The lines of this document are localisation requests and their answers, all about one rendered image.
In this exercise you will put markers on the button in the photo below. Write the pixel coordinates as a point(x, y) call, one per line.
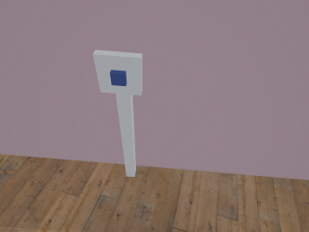
point(118, 78)

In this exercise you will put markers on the panel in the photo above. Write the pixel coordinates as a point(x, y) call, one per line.
point(132, 64)

